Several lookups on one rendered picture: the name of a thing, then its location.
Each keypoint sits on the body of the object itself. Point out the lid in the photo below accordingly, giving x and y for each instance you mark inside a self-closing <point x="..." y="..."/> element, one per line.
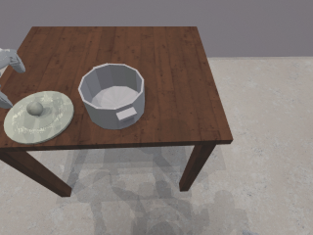
<point x="26" y="129"/>

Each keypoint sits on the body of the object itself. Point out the left robot hand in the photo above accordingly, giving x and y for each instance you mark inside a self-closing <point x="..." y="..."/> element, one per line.
<point x="11" y="58"/>

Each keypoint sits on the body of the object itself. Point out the pot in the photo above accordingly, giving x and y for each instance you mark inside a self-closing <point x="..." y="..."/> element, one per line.
<point x="113" y="95"/>

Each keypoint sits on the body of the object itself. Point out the table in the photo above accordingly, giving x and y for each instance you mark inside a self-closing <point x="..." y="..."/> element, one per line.
<point x="182" y="103"/>

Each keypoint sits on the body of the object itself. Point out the knob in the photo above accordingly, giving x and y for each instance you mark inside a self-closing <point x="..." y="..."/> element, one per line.
<point x="34" y="108"/>

